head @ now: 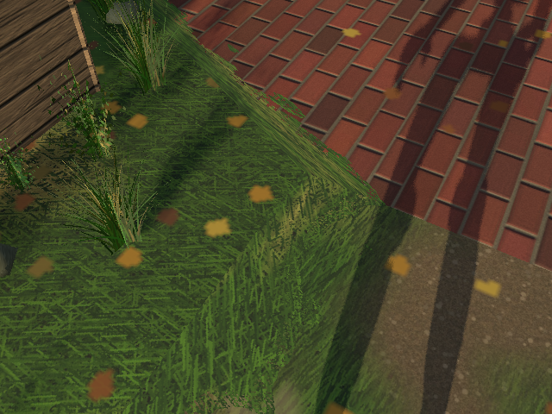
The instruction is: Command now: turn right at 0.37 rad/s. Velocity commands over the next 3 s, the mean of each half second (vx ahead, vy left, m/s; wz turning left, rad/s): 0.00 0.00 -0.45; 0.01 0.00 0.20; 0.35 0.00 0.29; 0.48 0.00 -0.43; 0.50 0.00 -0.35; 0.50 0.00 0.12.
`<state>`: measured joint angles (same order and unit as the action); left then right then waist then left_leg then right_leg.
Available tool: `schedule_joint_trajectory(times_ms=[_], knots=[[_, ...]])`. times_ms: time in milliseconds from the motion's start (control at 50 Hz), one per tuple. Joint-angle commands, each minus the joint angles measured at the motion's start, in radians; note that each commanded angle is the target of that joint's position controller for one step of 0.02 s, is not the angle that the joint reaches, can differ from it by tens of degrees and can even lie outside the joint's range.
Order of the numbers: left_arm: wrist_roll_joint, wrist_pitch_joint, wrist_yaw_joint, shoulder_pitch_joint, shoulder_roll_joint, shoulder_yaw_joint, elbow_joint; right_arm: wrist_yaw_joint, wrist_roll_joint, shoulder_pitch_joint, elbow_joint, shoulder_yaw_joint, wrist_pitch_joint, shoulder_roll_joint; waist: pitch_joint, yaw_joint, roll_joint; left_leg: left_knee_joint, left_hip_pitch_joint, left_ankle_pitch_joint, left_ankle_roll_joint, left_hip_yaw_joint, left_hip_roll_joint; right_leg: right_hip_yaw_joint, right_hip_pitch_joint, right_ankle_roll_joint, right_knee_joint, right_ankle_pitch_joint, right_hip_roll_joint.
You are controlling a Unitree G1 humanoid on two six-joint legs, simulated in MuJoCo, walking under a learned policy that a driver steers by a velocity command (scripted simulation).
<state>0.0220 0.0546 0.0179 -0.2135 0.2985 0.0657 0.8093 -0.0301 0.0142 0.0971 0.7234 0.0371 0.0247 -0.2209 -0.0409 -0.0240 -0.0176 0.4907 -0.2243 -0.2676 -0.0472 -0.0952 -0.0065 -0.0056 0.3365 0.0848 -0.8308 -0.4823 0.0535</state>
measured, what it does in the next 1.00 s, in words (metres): steps on the spot: right foot, then left foot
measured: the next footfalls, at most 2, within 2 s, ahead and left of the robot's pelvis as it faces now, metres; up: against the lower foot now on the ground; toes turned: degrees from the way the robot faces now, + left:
right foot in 0.12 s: +0.00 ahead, -0.12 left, +0.00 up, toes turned -8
left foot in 0.62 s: +0.09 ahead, +0.10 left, +0.00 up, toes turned -19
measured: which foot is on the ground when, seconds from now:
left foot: down 0.00-0.14, up 0.16-0.60, down 0.62-0.92, up 0.94-1.00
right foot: up 0.00-0.10, down 0.12-1.00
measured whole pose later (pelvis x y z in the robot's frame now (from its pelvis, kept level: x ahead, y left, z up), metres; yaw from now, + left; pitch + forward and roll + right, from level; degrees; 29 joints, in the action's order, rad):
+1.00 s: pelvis +0.00 -0.02 +0.00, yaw -6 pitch +1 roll -1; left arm -0.01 0.00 0.04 -0.21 0.31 0.07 0.77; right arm -0.01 -0.03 0.12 0.75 0.08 0.03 -0.33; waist -0.04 -0.02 0.03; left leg 0.92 -0.45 -0.46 0.02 0.09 -0.04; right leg -0.04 0.19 -0.04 -0.49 -0.32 -0.02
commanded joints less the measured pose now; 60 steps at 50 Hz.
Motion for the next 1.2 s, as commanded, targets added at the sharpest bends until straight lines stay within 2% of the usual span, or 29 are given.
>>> schedule_joint_trajectory(times_ms=[20, 80, 120, 140, 160, 180, 200, 240, 260, 400, 520, 560, 600, 620, 640, 660, 680, 720, 800, 840, 880, 900, 920, 940, 960, 980, 1020, 1120, 1200], knots=[[0.001, -0.009, -0.006, 0.041, 0.085, 0.018, -0.087, -0.010, -0.004, -0.005, -0.045, 0.069, 0.000, -0.208, 0.083, 0.041, 0.131, -0.122, 0.152, 0.517, -0.216, 0.237, 0.334, -0.019, 0.075, -0.017, 0.018, -0.013, 0.009], [0.002, -0.006, -0.023, 0.001, 0.080, 0.020, -0.084, -0.014, -0.018, -0.039, -0.039, 0.076, 0.007, -0.217, 0.107, 0.007, 0.138, -0.071, 0.139, 0.521, -0.177, 0.176, 0.321, -0.061, -0.019, -0.055, 0.168, 0.085, -0.014], [-0.008, -0.008, -0.029, -0.050, 0.104, 0.031, -0.074, -0.015, -0.038, -0.017, -0.015, 0.078, 0.011, -0.205, 0.104, -0.022, 0.096, 0.046, 0.061, 0.339, -0.073, 0.090, 0.256, -0.041, -0.153, -0.118, 0.409, 0.330, -0.035], [-0.011, -0.012, -0.014, -0.067, 0.204, 0.057, -0.085, -0.010, -0.011, 0.011, -0.018, 0.070, 0.008, -0.161, 0.109, 0.008, -0.126, 0.276, -0.140, 0.070, 0.035, -0.025, 0.155, 0.217, -0.296, -0.194, 0.480, 0.628, 0.130], [-0.032, -0.026, -0.017, -0.084, 0.288, 0.071, -0.100, -0.016, 0.013, -0.107, -0.085, 0.058, 0.001, -0.133, 0.082, -0.034, -0.298, 0.475, -0.389, -0.400, 0.106, 0.008, -0.027, 0.536, -0.321, -0.405, 0.504, 0.873, 0.345], [-0.054, -0.051, -0.022, -0.077, 0.247, 0.060, -0.115, -0.018, 0.007, -0.139, -0.087, 0.068, -0.002, -0.163, 0.123, -0.057, -0.147, 0.648, -0.416, -0.440, 0.106, 0.143, -0.009, 0.521, -0.315, -0.459, 0.517, 0.821, 0.345], [-0.048, -0.069, -0.020, -0.024, 0.223, 0.052, -0.119, -0.014, -0.013, -0.109, -0.071, 0.076, -0.001, -0.180, 0.101, -0.018, -0.104, 0.687, -0.427, -0.348, 0.095, 0.172, 0.015, 0.424, -0.300, -0.410, 0.511, 0.760, 0.288], [-0.007, -0.072, -0.007, 0.063, 0.177, 0.041, -0.135, -0.023, -0.009, -0.062, -0.034, 0.088, 0.002, -0.204, 0.072, 0.020, -0.059, 0.643, -0.444, -0.197, 0.104, 0.183, 0.037, 0.337, -0.296, -0.319, 0.502, 0.681, 0.204], [-0.003, -0.068, 0.001, 0.062, 0.163, 0.033, -0.138, -0.023, -0.007, -0.051, -0.026, 0.088, 0.000, -0.196, 0.084, 0.026, -0.073, 0.652, -0.405, -0.149, 0.116, 0.178, 0.027, 0.312, -0.278, -0.310, 0.501, 0.715, 0.177], [-0.012, -0.047, 0.018, 0.023, 0.177, 0.036, -0.149, -0.019, -0.020, -0.044, -0.020, 0.077, -0.016, -0.169, 0.097, 0.001, -0.107, 0.420, -0.358, -0.051, 0.159, 0.178, 0.009, 0.321, -0.313, -0.308, 0.494, 0.618, 0.136], [-0.027, -0.036, 0.005, 0.057, 0.174, 0.026, -0.144, -0.003, -0.027, -0.032, -0.011, 0.069, -0.031, -0.177, 0.076, -0.020, -0.139, 0.246, -0.183, -0.082, 0.146, 0.154, 0.017, 0.354, -0.199, -0.316, 0.473, 0.568, 0.132], [-0.031, -0.036, 0.002, 0.083, 0.127, 0.005, -0.135, 0.006, -0.025, -0.001, 0.004, 0.060, -0.038, -0.164, 0.095, -0.009, -0.129, 0.155, -0.103, -0.065, 0.133, 0.146, 0.034, 0.341, -0.193, -0.307, 0.447, 0.610, 0.134], [-0.026, -0.040, -0.001, 0.097, 0.078, -0.019, -0.108, 0.020, -0.018, 0.046, 0.030, 0.045, -0.048, -0.129, 0.094, 0.035, -0.098, -0.104, 0.057, 0.158, 0.107, 0.126, 0.033, 0.301, -0.149, -0.258, 0.428, 0.572, 0.100], [-0.037, -0.051, -0.003, 0.052, 0.070, -0.024, -0.088, 0.022, -0.007, 0.039, 0.030, 0.045, -0.052, -0.153, 0.093, 0.022, -0.061, -0.154, 0.127, 0.298, 0.087, 0.175, 0.056, 0.282, -0.127, -0.210, 0.425, 0.494, 0.066], [-0.063, -0.062, -0.005, 0.007, 0.080, -0.022, -0.081, 0.016, -0.002, 0.030, 0.015, 0.056, -0.052, -0.233, 0.107, -0.026, 0.052, -0.112, 0.172, 0.548, 0.044, 0.287, 0.153, 0.215, -0.103, -0.159, 0.360, 0.358, -0.006], [-0.064, -0.067, -0.005, -0.032, 0.089, -0.015, -0.071, 0.019, -0.006, -0.011, 0.018, 0.057, -0.049, -0.257, 0.108, -0.077, 0.148, -0.070, 0.106, 0.531, -0.040, 0.309, 0.174, 0.145, -0.128, -0.116, 0.376, 0.224, -0.070], [-0.063, -0.066, 0.003, 0.020, 0.124, -0.009, -0.071, 0.026, -0.019, -0.031, 0.006, 0.059, -0.048, -0.242, 0.085, -0.035, 0.152, -0.098, 0.042, 0.388, -0.072, 0.339, 0.165, 0.116, -0.152, -0.088, 0.364, 0.221, -0.080], [-0.043, -0.053, 0.021, 0.079, 0.135, 0.004, -0.079, 0.030, -0.023, -0.015, 0.013, 0.057, -0.051, -0.244, 0.070, -0.007, 0.169, -0.118, 0.010, 0.317, -0.069, 0.379, 0.155, 0.087, -0.153, -0.084, 0.314, 0.247, -0.085], [-0.033, -0.043, 0.027, 0.062, 0.099, 0.012, -0.089, 0.016, -0.033, 0.013, 0.011, 0.061, -0.047, -0.248, 0.090, 0.002, 0.186, -0.093, 0.018, 0.342, -0.104, 0.467, 0.165, 0.059, -0.117, -0.087, 0.273, 0.223, -0.099], [-0.030, -0.048, 0.022, 0.044, 0.091, 0.018, -0.087, 0.005, -0.036, 0.004, -0.003, 0.064, -0.034, -0.248, 0.104, 0.002, 0.162, -0.067, -0.002, 0.343, -0.102, 0.477, 0.150, 0.055, -0.131, -0.096, 0.287, 0.235, -0.093], [-0.029, -0.051, 0.017, 0.015, 0.110, 0.032, -0.080, 0.000, -0.041, -0.024, -0.028, 0.063, -0.022, -0.236, 0.107, -0.002, 0.081, 0.004, -0.077, 0.293, -0.060, 0.420, 0.090, 0.083, -0.188, -0.125, 0.349, 0.304, -0.045], [-0.031, -0.049, 0.016, 0.003, 0.135, 0.041, -0.079, 0.000, -0.044, -0.030, -0.040, 0.060, -0.018, -0.223, 0.095, 0.002, -0.004, 0.083, -0.145, 0.223, -0.020, 0.352, 0.034, 0.144, -0.221, -0.162, 0.406, 0.357, 0.017], [-0.038, -0.049, 0.017, -0.009, 0.161, 0.048, -0.082, 0.002, -0.043, -0.021, -0.042, 0.057, -0.013, -0.210, 0.074, -0.002, -0.100, 0.189, -0.244, 0.095, 0.027, 0.263, -0.033, 0.253, -0.267, -0.232, 0.464, 0.475, 0.132], [-0.045, -0.053, 0.019, -0.009, 0.169, 0.049, -0.091, 0.006, -0.038, -0.003, -0.046, 0.055, -0.010, -0.197, 0.093, -0.008, -0.207, 0.366, -0.329, -0.252, 0.055, 0.184, -0.054, 0.386, -0.306, -0.336, 0.531, 0.513, 0.290], [-0.049, -0.062, 0.023, -0.013, 0.151, 0.040, -0.104, 0.011, -0.035, -0.017, -0.054, 0.067, -0.010, -0.229, 0.081, -0.017, -0.151, 0.572, -0.407, -0.344, 0.068, 0.198, -0.001, 0.450, -0.304, -0.398, 0.568, 0.471, 0.372], [-0.039, -0.072, 0.027, 0.005, 0.143, 0.035, -0.112, 0.019, -0.043, -0.014, -0.055, 0.074, -0.008, -0.235, 0.058, 0.001, -0.072, 0.637, -0.444, -0.290, 0.065, 0.220, 0.041, 0.416, -0.295, -0.382, 0.587, 0.313, 0.356], [-0.015, -0.088, 0.030, 0.021, 0.150, 0.037, -0.110, 0.033, -0.046, -0.054, -0.063, 0.061, -0.007, -0.196, -0.022, -0.017, -0.066, 0.567, -0.519, -0.158, 0.073, 0.196, 0.080, 0.307, -0.316, -0.311, 0.645, 0.082, 0.276], [-0.015, -0.102, 0.017, -0.059, 0.188, 0.051, -0.090, 0.070, -0.041, -0.128, -0.118, 0.030, -0.033, -0.141, -0.006, -0.074, -0.080, 0.326, -0.402, -0.065, 0.085, 0.093, 0.087, 0.099, -0.343, -0.272, 0.669, 0.203, 0.220], [0.005, -0.106, -0.012, -0.070, 0.225, 0.067, -0.082, 0.080, -0.045, -0.095, -0.129, 0.031, -0.034, -0.166, -0.009, -0.051, -0.108, 0.170, -0.224, -0.052, 0.047, 0.015, 0.051, 0.017, -0.262, -0.255, 0.629, 0.206, 0.235]])
Over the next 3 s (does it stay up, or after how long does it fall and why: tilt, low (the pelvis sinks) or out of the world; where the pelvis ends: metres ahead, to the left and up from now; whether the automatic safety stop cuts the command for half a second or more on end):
stays up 0.94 -0.11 0.01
